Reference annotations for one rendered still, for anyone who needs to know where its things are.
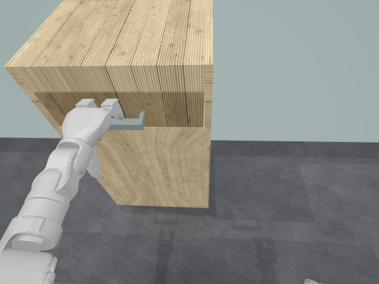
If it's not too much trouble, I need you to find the robot left upper arm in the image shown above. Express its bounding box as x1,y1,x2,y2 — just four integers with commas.
0,247,57,284

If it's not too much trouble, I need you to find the left robot hand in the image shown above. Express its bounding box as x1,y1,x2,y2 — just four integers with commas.
62,99,124,178

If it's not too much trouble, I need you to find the left robot forearm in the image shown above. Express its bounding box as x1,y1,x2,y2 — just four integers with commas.
0,138,93,254

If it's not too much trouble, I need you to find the drawer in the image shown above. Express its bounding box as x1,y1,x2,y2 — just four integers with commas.
34,91,204,127

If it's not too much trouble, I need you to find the cabinet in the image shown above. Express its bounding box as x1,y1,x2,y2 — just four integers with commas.
4,0,213,208

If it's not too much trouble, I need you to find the handle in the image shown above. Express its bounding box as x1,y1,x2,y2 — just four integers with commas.
108,110,145,130

